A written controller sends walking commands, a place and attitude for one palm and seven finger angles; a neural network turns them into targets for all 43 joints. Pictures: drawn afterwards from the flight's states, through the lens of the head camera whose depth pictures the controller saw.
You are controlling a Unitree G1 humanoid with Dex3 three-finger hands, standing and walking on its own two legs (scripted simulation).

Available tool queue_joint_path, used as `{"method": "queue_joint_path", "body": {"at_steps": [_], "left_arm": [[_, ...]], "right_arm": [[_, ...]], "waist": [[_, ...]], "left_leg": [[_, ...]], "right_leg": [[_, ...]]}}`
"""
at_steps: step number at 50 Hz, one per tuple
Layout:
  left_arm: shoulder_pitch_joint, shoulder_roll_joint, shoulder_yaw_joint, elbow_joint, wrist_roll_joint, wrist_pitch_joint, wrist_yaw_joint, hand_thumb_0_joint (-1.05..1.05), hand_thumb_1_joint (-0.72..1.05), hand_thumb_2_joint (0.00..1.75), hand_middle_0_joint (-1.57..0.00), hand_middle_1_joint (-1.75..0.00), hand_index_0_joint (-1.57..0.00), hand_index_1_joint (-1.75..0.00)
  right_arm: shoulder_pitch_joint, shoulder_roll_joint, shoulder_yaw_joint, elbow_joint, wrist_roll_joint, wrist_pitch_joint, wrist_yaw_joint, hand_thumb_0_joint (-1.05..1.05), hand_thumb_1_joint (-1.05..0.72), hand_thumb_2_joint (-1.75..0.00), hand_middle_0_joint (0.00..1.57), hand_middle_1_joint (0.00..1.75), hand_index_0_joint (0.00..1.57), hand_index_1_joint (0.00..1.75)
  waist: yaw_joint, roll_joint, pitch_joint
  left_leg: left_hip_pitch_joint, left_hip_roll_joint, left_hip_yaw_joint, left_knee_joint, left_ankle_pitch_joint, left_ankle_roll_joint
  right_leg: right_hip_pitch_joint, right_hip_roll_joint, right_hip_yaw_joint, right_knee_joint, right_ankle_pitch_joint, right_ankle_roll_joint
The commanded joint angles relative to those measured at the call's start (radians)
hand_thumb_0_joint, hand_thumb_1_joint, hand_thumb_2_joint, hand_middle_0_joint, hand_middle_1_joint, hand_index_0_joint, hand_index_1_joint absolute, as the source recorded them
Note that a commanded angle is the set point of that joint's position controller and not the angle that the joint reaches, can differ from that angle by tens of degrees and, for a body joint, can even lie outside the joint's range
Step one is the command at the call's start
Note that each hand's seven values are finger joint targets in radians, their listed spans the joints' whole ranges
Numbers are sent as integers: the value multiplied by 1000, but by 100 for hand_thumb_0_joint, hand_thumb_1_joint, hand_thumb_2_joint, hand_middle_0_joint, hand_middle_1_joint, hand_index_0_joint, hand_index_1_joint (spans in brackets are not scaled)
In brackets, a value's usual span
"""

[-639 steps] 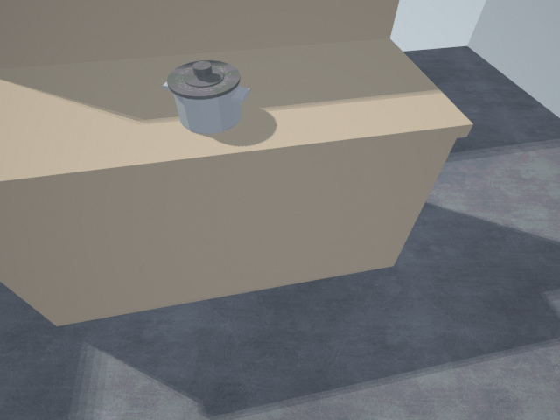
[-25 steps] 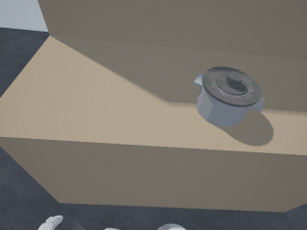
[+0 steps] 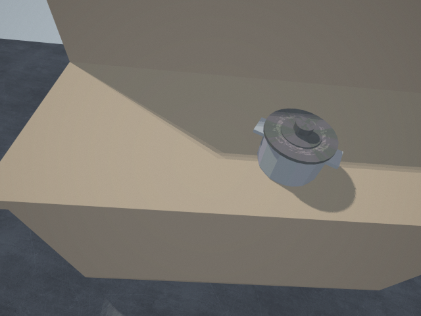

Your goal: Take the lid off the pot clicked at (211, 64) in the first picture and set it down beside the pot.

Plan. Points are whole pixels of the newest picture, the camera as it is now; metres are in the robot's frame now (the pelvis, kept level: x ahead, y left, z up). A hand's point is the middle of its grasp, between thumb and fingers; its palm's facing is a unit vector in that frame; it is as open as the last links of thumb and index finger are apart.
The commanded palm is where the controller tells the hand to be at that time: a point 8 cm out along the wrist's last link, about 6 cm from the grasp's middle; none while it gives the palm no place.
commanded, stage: look again from close up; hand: left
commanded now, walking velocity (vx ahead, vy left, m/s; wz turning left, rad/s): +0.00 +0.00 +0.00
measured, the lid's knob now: (304, 126) +0.50 -0.17 +0.09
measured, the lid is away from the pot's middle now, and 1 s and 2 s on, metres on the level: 0.00 0.00 0.00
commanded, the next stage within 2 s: shuffle to correct the standing spot in 1.26 s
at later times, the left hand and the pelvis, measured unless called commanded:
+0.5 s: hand out of the picture -0.05 +0.18 -0.19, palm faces +0.04 -0.99 -0.13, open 7.4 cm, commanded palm none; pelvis -0.02 +0.03 -0.01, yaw +1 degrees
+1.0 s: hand out of the picture -0.06 +0.21 -0.19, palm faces +0.03 -0.99 -0.14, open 7.4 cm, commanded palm none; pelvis -0.02 +0.05 +0.00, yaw +1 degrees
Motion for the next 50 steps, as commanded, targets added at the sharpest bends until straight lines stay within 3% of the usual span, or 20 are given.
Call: {"method": "queue_joint_path", "body": {"at_steps": [1,2,3,4,5,8,10,11,13,15,16,20,22,29,33,37,46,50], "left_arm": [[97,139,32,-12,12,-37,23,0,90,90,-20,-30,-20,-30],[108,109,23,-19,3,-44,20,0,90,90,-20,-30,-20,-30],[116,85,19,-8,-1,-48,19,0,90,90,-20,-30,-20,-30],[120,68,17,-1,-1,-46,18,0,90,90,-20,-30,-20,-30],[122,53,15,2,4,-42,17,0,90,90,-20,-30,-20,-30],[117,43,14,4,13,-30,8,0,90,90,-20,-30,-20,-30],[136,47,13,8,17,-32,6,0,90,90,-20,-30,-20,-30],[137,62,14,6,17,-28,2,0,90,90,-20,-30,-20,-30],[162,59,16,13,18,-30,2,0,90,90,-20,-30,-20,-30],[169,55,14,14,17,-33,3,0,90,90,-20,-30,-20,-30],[162,62,15,8,18,-29,0,0,90,90,-20,-30,-20,-30],[188,49,11,14,18,-32,2,0,90,90,-20,-30,-20,-30],[188,51,14,10,18,-29,1,0,90,90,-20,-30,-20,-30],[203,35,9,24,21,-25,1,0,90,90,-20,-30,-20,-30],[208,32,10,28,22,-22,-1,0,90,90,-20,-30,-20,-30],[209,35,10,31,20,-25,-1,0,90,90,-20,-30,-20,-30],[214,35,5,50,18,-24,0,0,90,90,-20,-30,-20,-30],[228,22,4,62,18,-23,2,0,90,90,-20,-30,-20,-30]], "right_arm": [[2,-133,-12,-92,-8,-14,2,0,-90,-90,20,30,20,30],[30,-114,-12,-93,-17,-24,-3,0,-90,-90,20,30,20,30],[60,-122,-13,-94,-18,-27,-5,0,-90,-90,20,30,20,30],[63,-137,-18,-93,-16,-23,-6,0,-90,-90,20,30,20,30],[57,-145,-23,-90,-12,-18,-4,0,-90,-90,20,30,20,30],[37,-140,-22,-81,-16,-9,5,0,-90,-90,20,30,20,30],[29,-129,-19,-82,-16,-7,13,0,-90,-90,20,30,20,30],[28,-131,-15,-86,-17,-7,13,0,-90,-90,20,30,20,30],[28,-125,-15,-85,-17,-7,15,0,-90,-90,20,30,20,30],[39,-124,-14,-81,-16,-13,15,0,-90,-90,20,30,20,30],[46,-130,-14,-80,-15,-17,14,0,-90,-90,20,30,20,30],[38,-126,-10,-72,-14,-23,15,0,-90,-90,20,30,20,30],[45,-131,-9,-69,-13,-28,12,0,-90,-90,20,30,20,30],[51,-128,-6,-50,-9,-30,11,0,-90,-90,20,30,20,30],[61,-132,-8,-43,-9,-30,11,0,-90,-90,20,30,20,30],[68,-130,-7,-32,-6,-33,11,0,-90,-90,20,30,20,30],[85,-118,-5,-7,-2,-36,9,0,-90,-90,20,30,20,30],[87,-118,-3,5,-4,-35,8,0,-90,-90,20,30,20,30]], "waist": [[-7,194,-110],[-16,165,-189],[-24,67,-239],[-24,-56,-224],[-22,-125,-169],[-16,-53,39],[-12,9,101],[-7,70,103],[-2,39,94],[-5,15,63],[-3,56,49],[7,41,28],[11,69,4],[18,82,49],[20,76,42],[19,65,9],[14,51,23],[14,60,29]], "left_leg": [[84,106,-94,106,385,1],[113,114,-110,99,356,18],[108,125,-129,103,361,33],[84,134,-138,98,312,41],[52,132,-133,84,235,40],[-45,118,-151,9,48,39],[-85,107,-161,-31,-50,39],[-82,110,-168,-49,-61,40],[-100,104,-174,-57,-110,40],[-71,102,-169,-52,-68,41],[-61,113,-181,-68,-54,47],[-62,112,-185,-74,-34,48],[-50,126,-204,-86,-1,56],[-78,132,-221,-137,-39,58],[-74,138,-237,-166,-71,58],[-32,140,-231,-158,-6,58],[13,136,-210,-156,101,50],[20,137,-217,-179,76,43]], "right_leg": [[-41,-181,123,28,553,3],[-25,-200,119,51,532,-6],[-3,-185,104,65,494,-23],[-3,-174,95,57,429,-27],[-30,-171,101,40,368,-26],[-167,-153,116,8,56,-30],[-208,-146,131,-19,-70,-32],[-207,-141,129,-16,-84,-34],[-197,-140,132,-26,-110,-34],[-181,-145,133,-23,-71,-34],[-172,-136,114,-4,-50,-32],[-140,-139,113,-5,2,-25],[-121,-131,89,14,20,-20],[-110,-130,70,5,27,-9],[-105,-127,56,11,21,-4],[-96,-130,54,8,46,0],[-104,-141,51,-4,78,5],[-108,-140,52,-8,59,8]]}}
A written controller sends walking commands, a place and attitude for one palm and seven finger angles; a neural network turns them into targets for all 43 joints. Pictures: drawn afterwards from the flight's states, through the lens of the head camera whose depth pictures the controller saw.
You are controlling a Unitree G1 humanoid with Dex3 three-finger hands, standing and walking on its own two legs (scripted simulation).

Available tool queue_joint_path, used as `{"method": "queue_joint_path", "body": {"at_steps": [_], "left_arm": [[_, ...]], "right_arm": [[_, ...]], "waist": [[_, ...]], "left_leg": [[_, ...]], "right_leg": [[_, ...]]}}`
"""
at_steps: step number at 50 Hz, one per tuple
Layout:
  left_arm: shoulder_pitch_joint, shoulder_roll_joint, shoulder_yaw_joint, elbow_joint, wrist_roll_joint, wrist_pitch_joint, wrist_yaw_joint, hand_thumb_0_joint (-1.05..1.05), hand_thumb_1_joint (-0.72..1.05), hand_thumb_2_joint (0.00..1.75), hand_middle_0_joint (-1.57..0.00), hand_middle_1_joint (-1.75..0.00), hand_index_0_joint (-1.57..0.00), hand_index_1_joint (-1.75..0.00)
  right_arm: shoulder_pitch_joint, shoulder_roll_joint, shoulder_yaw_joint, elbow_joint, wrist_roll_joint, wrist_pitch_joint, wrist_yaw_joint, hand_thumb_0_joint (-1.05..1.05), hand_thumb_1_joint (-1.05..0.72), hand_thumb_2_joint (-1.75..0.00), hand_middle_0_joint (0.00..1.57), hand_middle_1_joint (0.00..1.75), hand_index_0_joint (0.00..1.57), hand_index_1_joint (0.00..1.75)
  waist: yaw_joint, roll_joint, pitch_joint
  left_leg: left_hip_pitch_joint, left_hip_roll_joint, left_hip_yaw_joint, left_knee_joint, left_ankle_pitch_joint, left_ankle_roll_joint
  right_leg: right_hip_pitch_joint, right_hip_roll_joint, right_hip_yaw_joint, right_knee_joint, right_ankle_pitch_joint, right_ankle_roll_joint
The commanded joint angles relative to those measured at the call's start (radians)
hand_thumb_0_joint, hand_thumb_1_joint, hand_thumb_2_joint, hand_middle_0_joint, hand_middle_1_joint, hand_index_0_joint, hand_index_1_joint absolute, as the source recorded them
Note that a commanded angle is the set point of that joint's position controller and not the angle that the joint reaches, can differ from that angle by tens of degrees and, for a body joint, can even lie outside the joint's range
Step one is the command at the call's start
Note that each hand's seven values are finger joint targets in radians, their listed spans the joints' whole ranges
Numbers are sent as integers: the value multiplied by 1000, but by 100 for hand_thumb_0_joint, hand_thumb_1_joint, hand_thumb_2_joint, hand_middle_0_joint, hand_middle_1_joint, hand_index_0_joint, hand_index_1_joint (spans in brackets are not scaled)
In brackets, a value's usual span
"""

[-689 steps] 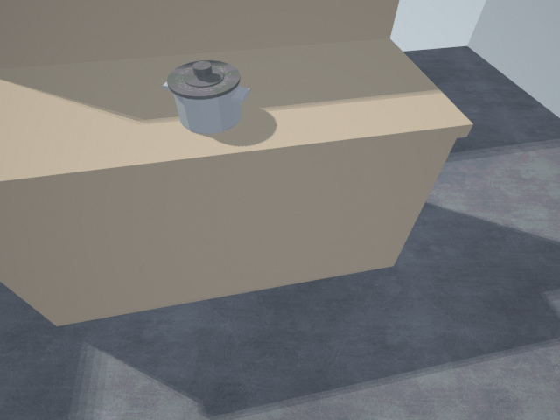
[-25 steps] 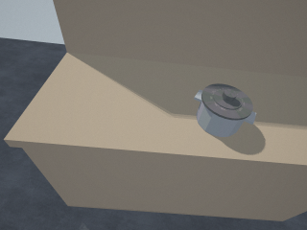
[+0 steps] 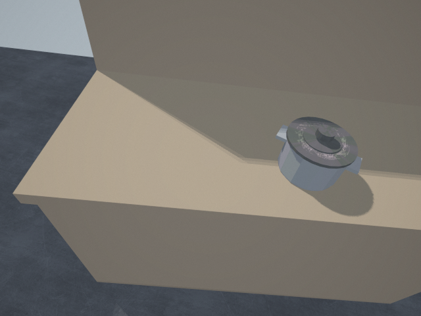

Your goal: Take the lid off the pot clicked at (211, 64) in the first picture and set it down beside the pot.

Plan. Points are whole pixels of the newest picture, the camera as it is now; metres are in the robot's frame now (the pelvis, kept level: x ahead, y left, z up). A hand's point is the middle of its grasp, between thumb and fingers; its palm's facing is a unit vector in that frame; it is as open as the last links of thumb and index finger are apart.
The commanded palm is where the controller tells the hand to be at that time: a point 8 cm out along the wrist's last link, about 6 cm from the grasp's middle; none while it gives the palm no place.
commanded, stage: look again from close up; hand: left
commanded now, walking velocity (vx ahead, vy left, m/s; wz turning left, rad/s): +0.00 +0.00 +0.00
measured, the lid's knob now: (325, 133) +0.51 -0.23 +0.09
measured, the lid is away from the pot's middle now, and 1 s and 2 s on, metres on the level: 0.00 0.00 0.00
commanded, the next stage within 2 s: shuffle to correct the standing spot in 0.26 s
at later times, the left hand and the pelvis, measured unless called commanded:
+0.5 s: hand out of the picture -0.04 +0.15 -0.18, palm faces +0.01 -0.99 -0.12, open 7.4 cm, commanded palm none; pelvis +0.00 +0.00 +0.00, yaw -1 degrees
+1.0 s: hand out of the picture -0.02 +0.08 -0.18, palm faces -0.01 -0.99 -0.16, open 7.4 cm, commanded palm none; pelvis +0.01 -0.08 +0.00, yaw -1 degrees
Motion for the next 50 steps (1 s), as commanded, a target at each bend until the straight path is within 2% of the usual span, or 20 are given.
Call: {"method": "queue_joint_path", "body": {"at_steps": [1,4,11,15,16,18,20,21,22,25,26,29,31,35,36,37,40,41,44,50], "left_arm": [[99,56,11,-19,-1,-11,3,0,90,90,-20,-30,-20,-30],[112,47,10,-9,-1,-11,4,0,90,90,-20,-30,-20,-30],[105,50,9,-5,-2,-12,4,0,90,90,-20,-30,-20,-30],[114,39,9,2,-3,-13,5,0,90,90,-20,-30,-20,-30],[111,48,8,-1,-2,-13,4,0,90,90,-20,-30,-20,-30],[115,38,8,4,-3,-14,5,0,90,90,-20,-30,-20,-30],[116,29,5,7,-5,-13,3,0,90,90,-20,-30,-20,-30],[109,34,5,7,-4,-11,2,0,90,90,-20,-30,-20,-30],[112,28,5,8,-5,-8,3,0,90,90,-20,-30,-20,-30],[115,23,6,13,-4,-2,3,0,90,90,-20,-30,-20,-30],[110,34,7,10,-3,0,1,0,90,90,-20,-30,-20,-30],[114,26,11,13,0,11,-2,0,90,90,-20,-30,-20,-30],[103,39,16,3,3,16,-6,0,90,90,-20,-30,-20,-30],[105,28,20,-2,7,25,-12,0,90,90,-20,-30,-20,-30],[93,38,22,-10,9,27,-15,0,90,90,-20,-30,-20,-30],[96,33,25,-12,11,28,-16,0,90,90,-20,-30,-20,-30],[116,28,23,-6,9,15,-13,0,90,90,-20,-30,-20,-30],[108,39,24,-8,7,13,-13,0,90,90,-20,-30,-20,-30],[110,35,22,-12,2,4,-6,0,90,90,-20,-30,-20,-30],[85,55,29,-39,0,9,-5,0,90,90,-20,-30,-20,-30]], "right_arm": [[48,-118,-19,-30,3,-17,-10,0,-90,-90,20,30,20,30],[43,-120,-18,-23,2,-15,-10,0,-90,-90,20,30,20,30],[57,-110,-17,-12,4,-17,-10,0,-90,-90,20,30,20,30],[60,-105,-15,-5,2,-17,-10,0,-90,-90,20,30,20,30],[62,-103,-15,-5,4,-17,-11,0,-90,-90,20,30,20,30],[59,-105,-14,-4,3,-17,-11,0,-90,-90,20,30,20,30],[63,-100,-16,3,2,-17,-10,0,-90,-90,20,30,20,30],[68,-96,-20,6,5,-19,-13,0,-90,-90,20,30,20,30],[65,-104,-22,10,4,-18,-15,0,-90,-90,20,30,20,30],[61,-104,-28,17,2,-15,-19,0,-90,-90,20,30,20,30],[64,-102,-32,15,4,-15,-21,0,-90,-90,20,30,20,30],[62,-115,-41,21,0,-9,-26,0,-90,-90,20,30,20,30],[66,-119,-48,18,-1,-7,-29,0,-90,-90,20,30,20,30],[58,-133,-58,19,-7,-2,-30,0,-90,-90,20,30,20,30],[65,-131,-61,15,-7,-1,-32,0,-90,-90,20,30,20,30],[63,-143,-64,15,-8,0,-32,0,-90,-90,20,30,20,30],[52,-119,-61,14,-8,3,-22,0,-90,-90,20,30,20,30],[54,-105,-60,13,-7,3,-20,0,-90,-90,20,30,20,30],[59,-87,-53,18,-7,6,-16,0,-90,-90,20,30,20,30],[74,-76,-51,22,-8,20,-19,0,-90,-90,20,30,20,30]], "waist": [[6,79,68],[7,85,69],[6,43,76],[4,73,75],[6,55,74],[5,55,80],[-2,44,84],[-2,35,80],[0,61,84],[-5,89,93],[-3,82,89],[-5,116,95],[-7,91,84],[-5,114,73],[-9,84,75],[-5,89,67],[-3,66,58],[-3,42,60],[-14,31,36],[-27,27,54]], "left_leg": [[33,218,-239,-155,64,-35],[41,217,-238,-170,25,-40],[50,213,-222,-156,88,-42],[58,208,-220,-169,61,-47],[60,212,-217,-160,95,-44],[54,208,-213,-162,62,-42],[61,218,-225,-182,4,-44],[67,234,-233,-184,29,-44],[65,241,-241,-192,3,-42],[76,262,-257,-208,3,-45],[84,274,-265,-199,36,-40],[73,295,-277,-214,-30,-26],[78,313,-291,-197,-4,-6],[43,338,-279,-190,-61,26],[32,346,-287,-178,-39,32],[14,349,-277,-168,-42,36],[-45,292,-224,-125,-74,3],[-63,276,-204,-103,-40,-5],[-44,229,-150,-29,31,-22],[-54,203,-95,66,76,-41]], "right_leg": [[-79,-59,33,-36,57,-57],[-84,-63,39,-47,46,-55],[-80,-69,43,-53,72,-55],[-84,-72,46,-59,63,-53],[-80,-70,41,-57,76,-54],[-84,-75,54,-65,68,-56],[-93,-66,49,-65,51,-48],[-94,-59,40,-56,55,-46],[-101,-57,38,-53,37,-42],[-125,-45,26,-38,22,-35],[-131,-40,22,-33,22,-36],[-159,-33,13,-2,-22,-34],[-173,-27,11,13,-22,-38],[-190,-31,-1,67,-65,-42],[-190,-25,-3,75,-60,-46],[-182,-30,-4,74,-54,-48],[-104,-44,-2,-9,35,-57],[-78,-47,2,-13,74,-62],[-61,-70,30,-30,127,-78],[-52,-86,51,-51,198,-93]]}}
